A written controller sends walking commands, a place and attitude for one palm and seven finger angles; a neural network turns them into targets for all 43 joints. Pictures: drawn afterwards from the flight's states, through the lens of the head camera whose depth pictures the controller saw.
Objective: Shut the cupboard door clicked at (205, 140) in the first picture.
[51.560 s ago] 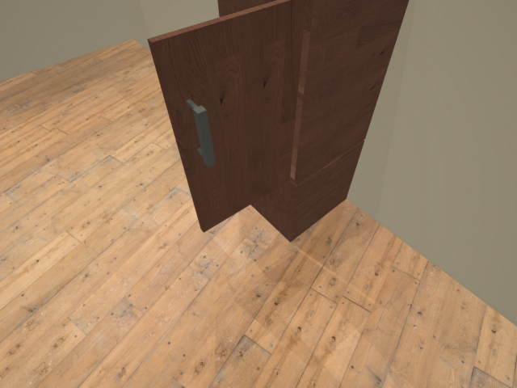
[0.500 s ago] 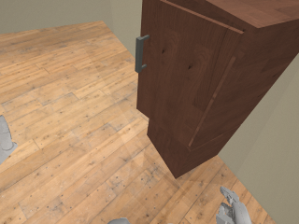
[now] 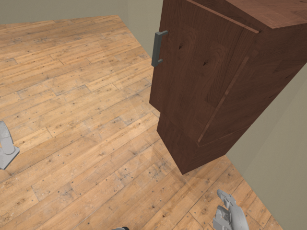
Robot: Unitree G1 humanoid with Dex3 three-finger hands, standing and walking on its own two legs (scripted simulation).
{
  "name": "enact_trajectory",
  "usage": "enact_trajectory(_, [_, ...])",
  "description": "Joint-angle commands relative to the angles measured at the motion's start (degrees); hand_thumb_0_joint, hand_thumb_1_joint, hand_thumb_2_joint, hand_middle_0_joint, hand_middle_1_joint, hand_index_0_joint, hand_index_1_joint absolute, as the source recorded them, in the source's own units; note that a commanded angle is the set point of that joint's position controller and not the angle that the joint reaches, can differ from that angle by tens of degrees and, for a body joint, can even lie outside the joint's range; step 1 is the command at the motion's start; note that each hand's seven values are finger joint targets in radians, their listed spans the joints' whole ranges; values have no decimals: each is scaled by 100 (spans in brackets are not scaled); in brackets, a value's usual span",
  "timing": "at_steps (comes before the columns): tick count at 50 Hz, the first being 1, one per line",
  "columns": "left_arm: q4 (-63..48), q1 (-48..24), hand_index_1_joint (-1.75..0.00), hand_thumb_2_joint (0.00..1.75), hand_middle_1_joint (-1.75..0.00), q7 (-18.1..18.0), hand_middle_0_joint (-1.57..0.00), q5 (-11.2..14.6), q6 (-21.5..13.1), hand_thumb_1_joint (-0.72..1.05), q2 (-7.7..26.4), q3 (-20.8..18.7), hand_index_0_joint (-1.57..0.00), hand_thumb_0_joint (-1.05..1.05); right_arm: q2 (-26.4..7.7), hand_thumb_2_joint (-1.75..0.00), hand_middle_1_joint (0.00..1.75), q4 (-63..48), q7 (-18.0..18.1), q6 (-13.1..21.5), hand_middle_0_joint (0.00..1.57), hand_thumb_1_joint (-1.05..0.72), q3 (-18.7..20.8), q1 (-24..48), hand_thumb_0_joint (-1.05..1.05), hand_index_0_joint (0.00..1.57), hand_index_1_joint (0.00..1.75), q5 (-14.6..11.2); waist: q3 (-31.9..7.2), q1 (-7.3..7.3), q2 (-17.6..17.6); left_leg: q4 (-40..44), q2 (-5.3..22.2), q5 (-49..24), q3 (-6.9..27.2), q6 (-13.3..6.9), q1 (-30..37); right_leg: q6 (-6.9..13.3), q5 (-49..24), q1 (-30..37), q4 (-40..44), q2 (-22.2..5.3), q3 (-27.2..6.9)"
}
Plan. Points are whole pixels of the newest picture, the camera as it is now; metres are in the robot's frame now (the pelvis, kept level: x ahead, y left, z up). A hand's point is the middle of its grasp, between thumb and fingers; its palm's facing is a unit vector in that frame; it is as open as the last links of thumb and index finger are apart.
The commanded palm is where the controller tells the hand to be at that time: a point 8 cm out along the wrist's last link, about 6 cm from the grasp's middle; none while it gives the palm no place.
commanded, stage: stop stepping back and stand still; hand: left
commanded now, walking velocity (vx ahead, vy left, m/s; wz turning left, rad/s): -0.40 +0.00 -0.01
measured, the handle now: (159, 49) +0.79 +0.07 +0.05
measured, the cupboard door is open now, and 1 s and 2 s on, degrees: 18 18 18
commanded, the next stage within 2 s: let the arm hang, fingers relaxed in 1.20 s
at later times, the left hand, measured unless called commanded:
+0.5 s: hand out of the picture +0.08 +0.26 +0.15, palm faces +0.43 -0.84 -0.32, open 7.4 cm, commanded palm +0.02 +0.29 +0.18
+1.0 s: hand out of the picture +0.00 +0.30 +0.17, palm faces +0.45 -0.81 -0.37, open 7.4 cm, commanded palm -0.06 +0.33 +0.18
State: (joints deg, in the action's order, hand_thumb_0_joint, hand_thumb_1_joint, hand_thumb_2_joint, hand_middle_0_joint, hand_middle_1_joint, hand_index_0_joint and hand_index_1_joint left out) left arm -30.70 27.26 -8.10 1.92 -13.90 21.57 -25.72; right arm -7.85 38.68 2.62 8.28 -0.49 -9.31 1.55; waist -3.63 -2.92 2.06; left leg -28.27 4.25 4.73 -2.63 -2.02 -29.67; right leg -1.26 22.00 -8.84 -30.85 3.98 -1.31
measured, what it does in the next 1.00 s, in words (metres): walks backwards: right foot, then left foot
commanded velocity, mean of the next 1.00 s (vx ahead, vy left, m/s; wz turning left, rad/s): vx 0.19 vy -0.03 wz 0.00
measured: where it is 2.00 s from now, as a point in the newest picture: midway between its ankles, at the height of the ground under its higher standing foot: outside the picture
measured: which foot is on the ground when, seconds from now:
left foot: down 0.00-0.12, up 0.14-0.30, down 0.32-0.64, up 0.66-0.84, down 0.86-1.00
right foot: up 0.00-0.04, down 0.06-0.86, up 0.88-1.00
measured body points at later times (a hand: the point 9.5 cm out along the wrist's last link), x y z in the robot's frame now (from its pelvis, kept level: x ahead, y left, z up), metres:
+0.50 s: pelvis -0.13 +0.00 +0.00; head -0.17 +0.03 +0.45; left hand +0.05 +0.30 +0.17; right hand -0.01 -0.27 -0.06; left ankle -0.06 +0.07 -0.73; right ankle -0.17 -0.13 -0.73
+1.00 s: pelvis -0.21 +0.03 -0.01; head -0.25 +0.07 +0.44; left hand -0.03 +0.34 +0.19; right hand -0.07 -0.20 -0.07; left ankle -0.12 +0.13 -0.73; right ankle -0.19 -0.08 -0.68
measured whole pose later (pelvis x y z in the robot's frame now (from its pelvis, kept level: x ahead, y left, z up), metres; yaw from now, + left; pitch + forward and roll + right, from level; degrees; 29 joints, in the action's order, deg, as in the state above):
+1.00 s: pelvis -0.21 +0.03 -0.01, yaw -1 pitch -4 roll -2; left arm -27.1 28.0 -9.2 0.5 -9.7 24.1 -24.1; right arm -8.7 36.7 3.8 5.4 -1.0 -14.6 0.4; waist -1.6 2.0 3.3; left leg -34.0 3.0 11.6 -4.1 -1.9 -19.1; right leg 1.1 22.7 -25.8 -59.1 1.2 2.2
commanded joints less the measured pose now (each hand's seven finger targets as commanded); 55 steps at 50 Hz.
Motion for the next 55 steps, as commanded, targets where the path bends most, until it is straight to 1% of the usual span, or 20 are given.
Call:
enact_trajectory(1, [-1567, -256, -30, 90, -30, 70, -20, 76, -380, 90, 1216, -459, -20, 0, -1118, -90, 30, -777, -21, 250, 20, -90, 469, 314, 0, 20, 30, -43, -1799, 168, -1595, 392, 1095, -3262, 962, -247, 3354, -71, -400, -807, 745, 60, 174])
enact_trajectory(4, [-1571, 662, -30, 90, -30, 178, -20, 199, -370, 90, 1599, -1055, -20, 0, -1010, -90, 30, -1167, -65, 23, 20, -90, 396, 432, 0, 20, 30, -116, -1957, 91, -1116, 93, 678, -1939, 425, -51, 2643, -83, -1792, -23, 1292, -197, 290])
enact_trajectory(6, [-1367, 1126, -30, 90, -30, 154, -20, 299, -253, 90, 1813, -1245, -20, 0, -779, -90, 30, -1484, -51, -267, 20, -90, 299, 417, 0, 20, 30, -262, -1497, 181, 984, -1068, -312, 565, -318, 287, 1315, 22, -4129, 5, 1250, -1438, -563])
enact_trajectory(7, [-1246, 1301, -30, 90, -30, 68, -20, 311, -214, 90, 2113, -1556, -20, 0, -854, -90, 30, -1580, -8, -313, 20, -90, 266, 454, 0, 20, 30, -353, -1293, 107, 1259, -1708, -422, 1554, 25, 247, 548, 126, -4489, -13, 955, -1808, -837])
enact_trajectory(11, [-465, 513, -30, 90, -30, -171, -20, 177, 136, 90, 1505, -877, -20, 0, -910, -90, 30, -1282, 185, -413, 20, -90, 84, 196, 0, 20, 30, -237, -199, 425, 69, -1638, -228, 1512, 222, 227, -127, 819, -3894, -79, 803, -1936, -1082])
enact_trajectory(15, [-65, -507, -30, 90, -30, -218, -20, 27, 260, 90, 1143, -107, -20, 0, -1168, -90, 30, -1146, 245, -281, 20, -90, 250, 56, 0, 20, 30, -263, 284, 475, 271, -124, -264, 612, 154, 20, 1314, 350, -2594, -739, 847, -1427, -638])
enact_trajectory(18, [-603, -351, -30, 90, -30, -221, -20, -26, 169, 90, 1207, -50, -20, 0, -1267, -90, 30, -1249, 264, -232, 20, -90, 243, 134, 0, 20, 30, -271, -28, 358, -848, 407, 238, -934, 812, -164, 1850, 48, -2115, -678, 300, -693, -86])
enact_trajectory(20, [-1124, -626, -30, 90, -30, -203, -20, -21, 19, 90, 1230, -36, -20, 0, -1209, -90, 30, -1242, 248, -117, 20, -90, 222, 194, 0, 20, 30, -211, -34, 362, -1291, 1237, 645, 516, 1611, -148, 1322, 60, -426, -396, 70, -373, 128])
enact_trajectory(23, [-1344, -575, -30, 90, -30, -226, -20, -90, -104, 90, 1357, -374, -20, 0, -1178, -90, 30, -1215, 279, 35, 20, -90, 225, 209, 0, 20, 30, -130, 277, 363, -1397, 2200, 733, 3720, 1856, -193, 123, 108, -62, 157, -86, -243, 204])
enact_trajectory(28, [-978, 424, -30, 90, -30, -190, -20, 28, 6, 90, 1324, -635, -20, 0, -1079, -90, 30, -1261, 239, 22, 20, -90, 288, 61, 0, 20, 30, -98, -215, 356, -1319, 1613, 287, 3750, 1036, 137, 44, 387, 482, 601, 328, -70, 574])
enact_trajectory(30, [-818, 574, -30, 90, -30, -207, -20, 52, 83, 90, 1345, -701, -20, 0, -1062, -90, 30, -1243, 245, -85, 20, -90, 305, 51, 0, 20, 30, -76, -257, 337, -685, 459, -31, 3437, 620, 154, -127, 700, 952, 459, 635, -455, -36])
enact_trajectory(32, [-659, 434, -30, 90, -30, -217, -20, 43, 67, 90, 1369, -737, -20, 0, -1053, -90, 30, -1145, 193, -197, 20, -90, 346, -99, 0, 20, 30, -48, -81, 337, 772, -2101, -438, 2196, 28, 219, -426, 1458, 2446, -298, 1783, -1832, -2253])
enact_trajectory(34, [-552, -334, -30, 90, -30, -246, -20, 30, -28, 90, 1234, -454, -20, 0, -1124, -90, 30, -1046, 131, -178, 20, -90, 353, -82, 0, 20, 30, -89, 418, 397, 1047, -3404, -82, 2073, 551, 190, -1094, 1748, 1959, -544, 2023, -2534, -2824])
enact_trajectory(37, [-280, -1244, -30, 90, -30, -252, -20, -128, 17, 90, 992, 48, -20, 0, -1015, -90, 30, -969, 164, -208, 20, -90, 216, 22, 0, 20, 30, -50, 656, 500, 448, -2207, 123, 1916, 247, 85, 583, 1204, 2402, -2243, 1753, -1986, -1353])
enact_trajectory(41, [-664, -1728, -30, 90, -30, -349, -20, -157, 68, 90, 1172, 153, -20, 0, -1112, -90, 30, -989, 384, -94, 20, -90, 245, 51, 0, 20, 30, -97, 554, 506, -392, -299, -284, 2080, -246, 58, 1941, 822, 2018, -2243, 405, -1170, -298])
enact_trajectory(43, [-1282, -1510, -30, 90, -30, -376, -20, -122, -41, 90, 1274, -170, -20, 0, -1269, -90, 30, -1144, 368, 5, 20, -90, 266, 21, 0, 20, 30, -130, 475, 528, -2303, 1716, 1446, 3527, 2939, -687, 2165, 192, 1122, -2926, -2338, -95, 559])
enact_trajectory(44, [-1084, -1077, -30, 90, -30, -327, -20, -126, -89, 90, 1405, -363, -20, 0, -1081, -90, 30, -1082, 308, 55, 20, -90, 225, 123, 0, 20, 30, -104, 405, 506, -2058, 2264, 1709, 4429, 3537, -743, 1621, 214, 776, -2780, -3276, -269, 49])
enact_trajectory(46, [-1156, -441, -30, 90, -30, -218, -20, -129, -55, 90, 1345, -500, -20, 0, -1066, -90, 30, -1140, 168, 5, 20, -90, 275, 276, 0, 20, 30, -98, 475, 378, -1420, 2212, 1646, 4466, 2893, -728, 629, 216, 169, -2255, -3597, -498, -50])
enact_trajectory(50, [-1287, 29, -30, 90, -30, -202, -20, -128, -15, 90, 1213, -460, -20, 0, -1018, -90, 30, -1110, 68, -37, 20, -90, 253, 232, 0, 20, 30, -79, 313, 272, -1666, 2147, 1135, 3729, 1085, -340, 2, 238, -17, -904, -2205, -249, 698])
enact_trajectory(55, [-665, -65, -30, 90, -30, -244, -20, -60, 319, 90, 1191, -370, -20, 0, -994, -90, 30, -1150, 185, -193, 20, -90, 211, 94, 0, 20, 30, -87, 71, 317, -1387, 1327, 717, 3524, 515, -26, 99, 342, 389, 587, 323, -6, 1006])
